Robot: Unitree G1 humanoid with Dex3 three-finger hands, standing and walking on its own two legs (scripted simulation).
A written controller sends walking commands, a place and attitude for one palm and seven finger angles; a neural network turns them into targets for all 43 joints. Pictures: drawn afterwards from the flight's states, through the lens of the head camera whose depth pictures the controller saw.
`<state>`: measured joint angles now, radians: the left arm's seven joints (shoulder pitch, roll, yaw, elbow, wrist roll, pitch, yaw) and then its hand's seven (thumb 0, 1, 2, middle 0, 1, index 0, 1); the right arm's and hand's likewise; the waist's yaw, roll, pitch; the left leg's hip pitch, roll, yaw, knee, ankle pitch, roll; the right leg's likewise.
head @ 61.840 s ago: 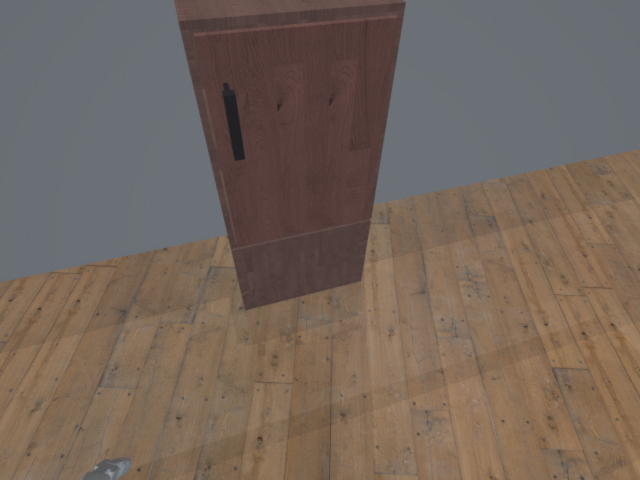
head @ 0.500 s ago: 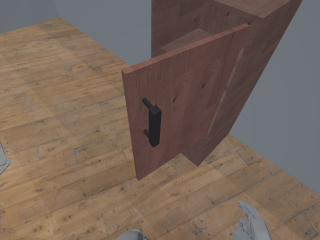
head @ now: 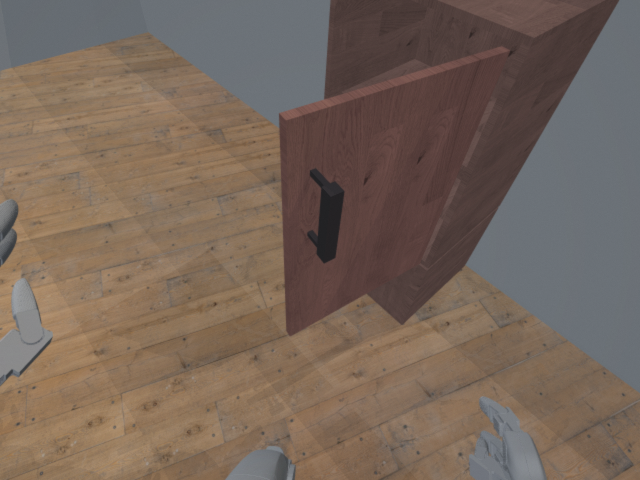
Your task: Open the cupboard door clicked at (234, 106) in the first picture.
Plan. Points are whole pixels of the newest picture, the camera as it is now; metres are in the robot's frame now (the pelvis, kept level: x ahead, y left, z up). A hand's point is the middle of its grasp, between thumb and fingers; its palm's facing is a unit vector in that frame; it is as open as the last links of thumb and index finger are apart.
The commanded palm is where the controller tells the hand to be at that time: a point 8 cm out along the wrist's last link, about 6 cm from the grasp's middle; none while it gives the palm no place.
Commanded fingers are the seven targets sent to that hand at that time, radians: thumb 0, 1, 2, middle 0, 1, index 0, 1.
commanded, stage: stop stepping back and stand still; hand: left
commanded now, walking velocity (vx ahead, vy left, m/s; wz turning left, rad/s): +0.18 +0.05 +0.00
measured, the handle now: (321, 217) +0.48 +0.05 +0.03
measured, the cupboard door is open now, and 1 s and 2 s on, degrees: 80 80 80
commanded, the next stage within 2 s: let the arm hang, fingers relaxed in 0.66 s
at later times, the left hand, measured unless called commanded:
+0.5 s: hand (8, 378) +0.16 +0.28 +0.15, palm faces +0.36 -0.78 -0.50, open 7.4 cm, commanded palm +0.10 +0.32 +0.18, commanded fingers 0.00 0.90 0.90 -0.20 -0.30 -0.20 -0.30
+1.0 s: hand out of the picture +0.06 +0.22 -0.12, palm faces -0.05 -0.95 -0.31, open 7.4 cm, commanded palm none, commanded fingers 0.00 0.90 0.90 -0.20 -0.30 -0.20 -0.30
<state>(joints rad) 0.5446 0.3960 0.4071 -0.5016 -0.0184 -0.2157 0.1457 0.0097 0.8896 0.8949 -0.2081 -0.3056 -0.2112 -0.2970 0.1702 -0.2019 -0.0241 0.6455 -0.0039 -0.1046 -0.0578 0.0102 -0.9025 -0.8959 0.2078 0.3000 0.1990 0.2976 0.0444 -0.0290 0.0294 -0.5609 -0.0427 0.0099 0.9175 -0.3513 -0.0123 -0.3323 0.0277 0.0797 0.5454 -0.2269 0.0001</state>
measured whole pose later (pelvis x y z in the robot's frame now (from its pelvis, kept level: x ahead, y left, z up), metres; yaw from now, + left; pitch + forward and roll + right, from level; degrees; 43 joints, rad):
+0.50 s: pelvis -0.05 +0.02 +0.00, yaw -1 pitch -1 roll -1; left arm 0.58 0.41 0.41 -0.45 -0.03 -0.19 0.14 0.01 0.89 0.89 -0.21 -0.31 -0.21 -0.30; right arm 0.23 -0.21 0.01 0.66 0.00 -0.10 -0.05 0.01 -0.90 -0.90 0.21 0.30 0.20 0.30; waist -0.03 0.02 0.01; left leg -0.25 0.02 0.02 0.58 -0.35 0.02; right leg -0.29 0.06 -0.05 0.48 -0.18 -0.06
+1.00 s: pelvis -0.07 +0.02 -0.01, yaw +1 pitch -1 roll +1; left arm 0.23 0.23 0.01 0.66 0.04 0.05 -0.01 0.01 0.91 0.89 -0.20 -0.30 -0.20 -0.29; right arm 0.15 -0.27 -0.01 0.86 -0.02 -0.02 0.01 0.01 -0.90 -0.90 0.21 0.30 0.20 0.30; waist -0.04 0.03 0.04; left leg -0.30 -0.04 0.02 0.59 -0.27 0.03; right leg -0.38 0.01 -0.04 0.61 -0.21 -0.05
